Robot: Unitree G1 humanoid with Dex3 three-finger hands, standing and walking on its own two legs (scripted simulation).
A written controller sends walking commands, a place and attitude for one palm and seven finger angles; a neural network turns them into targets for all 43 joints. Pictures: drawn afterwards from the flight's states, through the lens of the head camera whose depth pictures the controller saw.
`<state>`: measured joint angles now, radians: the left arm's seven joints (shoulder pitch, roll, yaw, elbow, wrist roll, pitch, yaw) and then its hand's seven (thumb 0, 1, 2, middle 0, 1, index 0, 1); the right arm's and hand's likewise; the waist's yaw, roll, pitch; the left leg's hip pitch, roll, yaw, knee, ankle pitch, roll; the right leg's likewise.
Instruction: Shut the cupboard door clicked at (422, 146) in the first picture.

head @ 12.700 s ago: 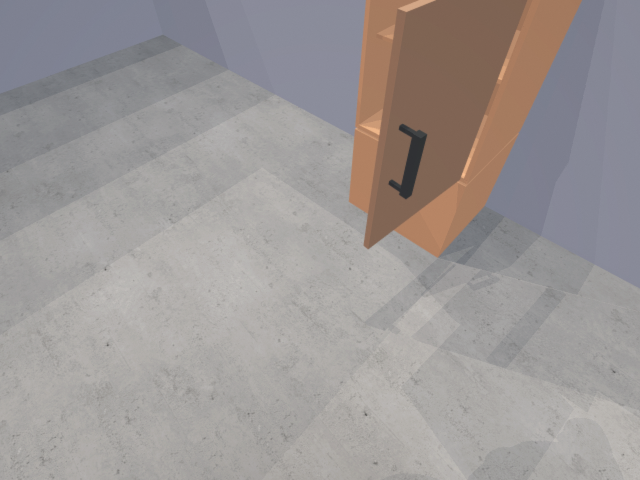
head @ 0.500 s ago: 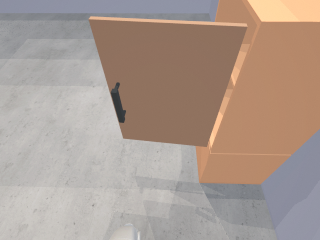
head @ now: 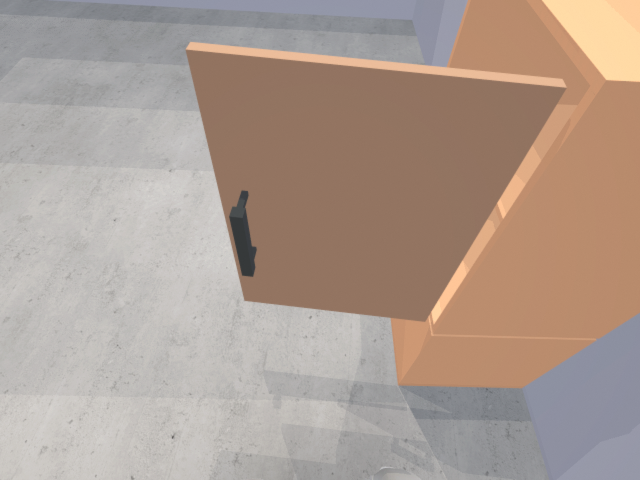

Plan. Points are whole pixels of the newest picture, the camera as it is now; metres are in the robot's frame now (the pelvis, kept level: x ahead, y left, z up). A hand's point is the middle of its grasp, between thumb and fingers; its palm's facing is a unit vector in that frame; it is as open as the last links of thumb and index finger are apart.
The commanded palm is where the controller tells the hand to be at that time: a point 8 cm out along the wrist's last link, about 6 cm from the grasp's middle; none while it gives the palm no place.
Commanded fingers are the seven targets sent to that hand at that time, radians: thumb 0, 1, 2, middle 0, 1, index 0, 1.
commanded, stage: come to a stop and stand still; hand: left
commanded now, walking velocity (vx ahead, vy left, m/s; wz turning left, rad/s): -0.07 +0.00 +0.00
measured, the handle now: (246, 235) +0.48 +0.16 -0.05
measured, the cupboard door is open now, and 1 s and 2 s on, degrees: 84 84 84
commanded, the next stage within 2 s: look again from close up in 1.00 s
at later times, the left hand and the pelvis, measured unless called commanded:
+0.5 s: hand out of the picture +0.02 +0.11 -0.18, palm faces +0.06 -0.98 -0.19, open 7.2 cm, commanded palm none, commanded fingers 0.00 0.90 0.90 -0.20 -0.30 -0.20 -0.30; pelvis -0.02 -0.07 +0.00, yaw +1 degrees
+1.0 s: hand out of the picture -0.04 +0.13 -0.17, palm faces +0.01 -0.97 -0.22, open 7.4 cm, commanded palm none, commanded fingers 0.00 0.90 0.90 -0.20 -0.30 -0.20 -0.30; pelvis -0.03 -0.04 +0.00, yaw +0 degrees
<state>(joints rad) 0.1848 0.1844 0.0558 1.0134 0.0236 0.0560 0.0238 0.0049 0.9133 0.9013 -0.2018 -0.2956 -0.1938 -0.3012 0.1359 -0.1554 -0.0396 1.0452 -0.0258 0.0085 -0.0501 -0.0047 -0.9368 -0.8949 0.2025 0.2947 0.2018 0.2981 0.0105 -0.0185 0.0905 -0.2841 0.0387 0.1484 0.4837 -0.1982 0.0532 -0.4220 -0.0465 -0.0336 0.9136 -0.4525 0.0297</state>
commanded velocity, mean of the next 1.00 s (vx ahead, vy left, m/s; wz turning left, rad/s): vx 0.00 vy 0.00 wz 0.00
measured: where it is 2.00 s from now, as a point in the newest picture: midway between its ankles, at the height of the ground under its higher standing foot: outside the picture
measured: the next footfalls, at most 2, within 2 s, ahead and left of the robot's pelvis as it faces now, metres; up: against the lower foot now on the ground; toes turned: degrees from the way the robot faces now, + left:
right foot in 0.16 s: +0.01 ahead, -0.16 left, +0.00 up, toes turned -3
left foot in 0.44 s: -0.01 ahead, +0.05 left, +0.00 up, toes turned +2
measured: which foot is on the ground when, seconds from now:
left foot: down 0.00-0.16, up 0.18-0.42, down 0.44-1.00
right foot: up 0.00-0.14, down 0.16-1.00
